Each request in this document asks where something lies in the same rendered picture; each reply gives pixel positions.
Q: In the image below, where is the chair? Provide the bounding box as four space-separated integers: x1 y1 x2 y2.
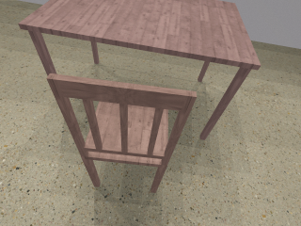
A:
46 73 197 193

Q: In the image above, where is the table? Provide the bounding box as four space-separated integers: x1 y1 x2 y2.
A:
18 0 261 140

